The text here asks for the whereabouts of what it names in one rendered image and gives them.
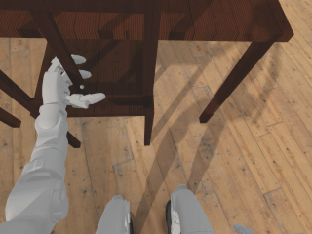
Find robot right hand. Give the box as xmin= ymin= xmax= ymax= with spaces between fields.
xmin=233 ymin=223 xmax=254 ymax=234

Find robot right thigh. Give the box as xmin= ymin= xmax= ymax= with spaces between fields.
xmin=171 ymin=189 xmax=215 ymax=234

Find robot left shin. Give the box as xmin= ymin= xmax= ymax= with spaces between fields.
xmin=112 ymin=195 xmax=130 ymax=234

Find table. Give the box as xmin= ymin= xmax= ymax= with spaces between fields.
xmin=0 ymin=0 xmax=294 ymax=128

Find robot left hand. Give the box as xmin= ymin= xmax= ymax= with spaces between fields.
xmin=42 ymin=54 xmax=105 ymax=109

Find left robot upper arm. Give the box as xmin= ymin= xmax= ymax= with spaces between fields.
xmin=0 ymin=178 xmax=69 ymax=234

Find chair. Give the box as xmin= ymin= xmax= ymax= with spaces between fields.
xmin=0 ymin=0 xmax=163 ymax=148

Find left robot forearm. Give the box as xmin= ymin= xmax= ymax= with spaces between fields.
xmin=5 ymin=103 xmax=69 ymax=221

